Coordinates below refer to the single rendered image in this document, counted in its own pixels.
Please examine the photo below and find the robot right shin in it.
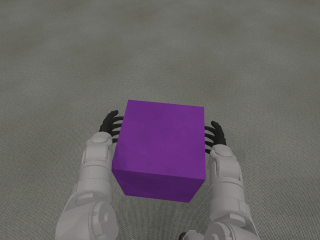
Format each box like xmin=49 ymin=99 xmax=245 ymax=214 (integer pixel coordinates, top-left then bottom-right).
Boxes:
xmin=184 ymin=230 xmax=197 ymax=237

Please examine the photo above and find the right robot forearm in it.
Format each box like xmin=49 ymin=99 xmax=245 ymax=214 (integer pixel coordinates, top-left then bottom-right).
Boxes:
xmin=207 ymin=144 xmax=260 ymax=239

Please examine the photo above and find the robot left upper arm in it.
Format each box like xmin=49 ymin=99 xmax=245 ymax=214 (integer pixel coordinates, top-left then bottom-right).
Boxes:
xmin=55 ymin=200 xmax=119 ymax=240

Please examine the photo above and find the left robot forearm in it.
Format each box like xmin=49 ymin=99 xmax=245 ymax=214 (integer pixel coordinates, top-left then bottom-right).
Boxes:
xmin=55 ymin=131 xmax=113 ymax=240

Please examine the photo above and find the robot right hand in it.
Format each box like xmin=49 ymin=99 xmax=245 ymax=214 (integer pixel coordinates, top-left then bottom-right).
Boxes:
xmin=204 ymin=120 xmax=227 ymax=154

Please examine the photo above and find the robot right upper arm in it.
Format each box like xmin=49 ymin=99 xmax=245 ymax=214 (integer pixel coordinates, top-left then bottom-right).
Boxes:
xmin=203 ymin=221 xmax=260 ymax=240

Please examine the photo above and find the carton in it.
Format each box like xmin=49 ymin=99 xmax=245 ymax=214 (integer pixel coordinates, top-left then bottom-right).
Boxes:
xmin=111 ymin=99 xmax=206 ymax=203

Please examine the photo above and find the robot left hand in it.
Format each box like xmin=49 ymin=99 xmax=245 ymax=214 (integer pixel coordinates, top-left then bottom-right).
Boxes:
xmin=99 ymin=110 xmax=124 ymax=143

